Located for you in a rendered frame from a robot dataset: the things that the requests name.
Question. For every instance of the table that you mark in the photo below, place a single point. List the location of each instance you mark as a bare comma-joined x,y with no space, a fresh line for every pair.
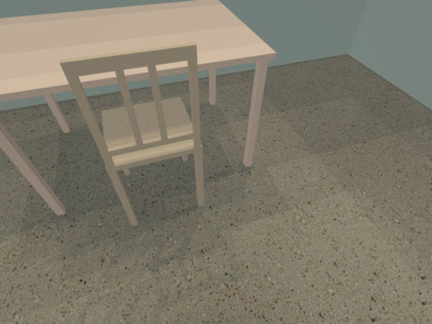
31,48

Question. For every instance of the chair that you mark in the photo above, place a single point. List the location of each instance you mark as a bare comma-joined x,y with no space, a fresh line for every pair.
145,133

